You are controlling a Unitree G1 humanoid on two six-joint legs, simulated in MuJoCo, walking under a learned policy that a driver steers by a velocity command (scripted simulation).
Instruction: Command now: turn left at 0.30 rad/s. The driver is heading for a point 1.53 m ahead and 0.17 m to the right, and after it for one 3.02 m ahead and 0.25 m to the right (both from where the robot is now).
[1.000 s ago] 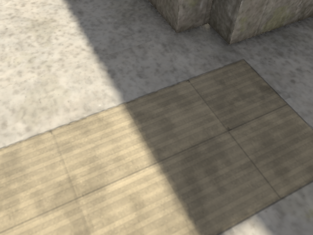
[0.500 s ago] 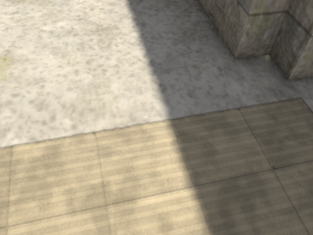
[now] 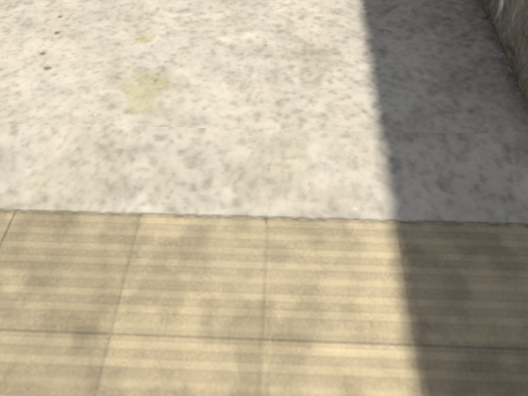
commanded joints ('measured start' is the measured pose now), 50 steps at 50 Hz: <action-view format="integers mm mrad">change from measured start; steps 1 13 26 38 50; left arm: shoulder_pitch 5 -6 18 48 68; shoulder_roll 198 121 74 87 78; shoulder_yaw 36 -4 -25 -20 -24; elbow -60 -31 60 180 277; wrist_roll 47 -9 8 2 -1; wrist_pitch -10 25 11 19 27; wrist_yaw -1 2 10 26 36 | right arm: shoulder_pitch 40 45 55 81 111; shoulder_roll -88 -40 -43 -27 -23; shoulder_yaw -23 -12 10 16 22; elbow -85 1 42 106 193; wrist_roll -5 2 -28 -22 -18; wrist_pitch -21 -19 -60 -69 -68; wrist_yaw -2 8 7 8 1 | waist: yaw -47 4 22 20 22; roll -294 -205 30 -15 -18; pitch -87 -93 -4 -15 1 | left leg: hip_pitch -131 124 75 104 105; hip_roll -6 99 183 160 140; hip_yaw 31 208 69 97 128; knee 209 -143 -162 -154 -156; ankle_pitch -356 5 64 124 129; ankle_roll -16 -108 1 4 -6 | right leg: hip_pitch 128 125 79 98 97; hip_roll -385 -211 -72 -78 -71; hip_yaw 391 136 -11 -7 -14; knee -172 -70 -19 -29 -40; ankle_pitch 443 400 94 135 135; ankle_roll -248 -198 23 35 27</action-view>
